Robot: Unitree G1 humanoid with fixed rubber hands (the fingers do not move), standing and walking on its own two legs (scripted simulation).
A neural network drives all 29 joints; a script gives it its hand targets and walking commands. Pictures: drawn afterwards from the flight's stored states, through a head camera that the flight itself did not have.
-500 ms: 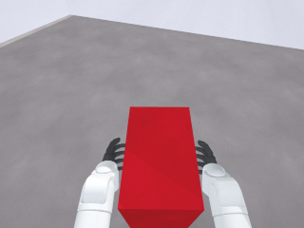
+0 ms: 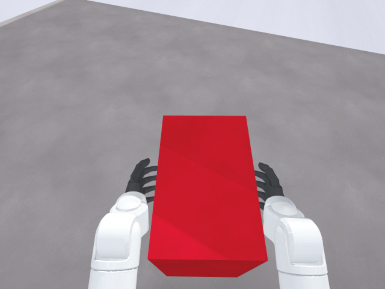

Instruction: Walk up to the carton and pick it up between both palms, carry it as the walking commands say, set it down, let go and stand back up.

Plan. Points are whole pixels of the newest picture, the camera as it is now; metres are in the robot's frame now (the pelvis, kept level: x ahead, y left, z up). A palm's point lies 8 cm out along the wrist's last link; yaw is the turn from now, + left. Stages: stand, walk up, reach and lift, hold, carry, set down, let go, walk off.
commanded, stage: carry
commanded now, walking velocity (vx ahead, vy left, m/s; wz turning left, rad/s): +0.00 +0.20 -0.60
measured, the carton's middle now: (203, 202) +0.30 +0.00 +0.00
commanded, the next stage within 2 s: none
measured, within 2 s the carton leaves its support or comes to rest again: neither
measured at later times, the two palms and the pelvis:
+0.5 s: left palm (131, 196) +0.28 +0.14 +0.07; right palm (270, 223) +0.22 -0.11 +0.08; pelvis -0.01 +0.07 +0.00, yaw -13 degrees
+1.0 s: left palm (129, 208) +0.25 +0.14 +0.07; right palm (267, 281) +0.13 -0.09 +0.07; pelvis -0.04 +0.14 +0.00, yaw -27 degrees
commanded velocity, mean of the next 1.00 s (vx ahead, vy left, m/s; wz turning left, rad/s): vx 0.00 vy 0.20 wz -0.60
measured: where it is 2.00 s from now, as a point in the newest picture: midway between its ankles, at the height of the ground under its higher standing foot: outside the picture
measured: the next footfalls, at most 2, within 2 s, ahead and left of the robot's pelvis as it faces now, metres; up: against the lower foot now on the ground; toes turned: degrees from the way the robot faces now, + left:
left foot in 0.40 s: +0.05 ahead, +0.17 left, +0.00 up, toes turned -19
right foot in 0.72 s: -0.05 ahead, -0.05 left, +0.00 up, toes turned -29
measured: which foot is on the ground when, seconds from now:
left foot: down 0.00-0.20, up 0.22-0.38, down 0.40-1.00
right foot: down 0.00-0.42, up 0.44-0.70, down 0.72-0.98, up 1.00-1.00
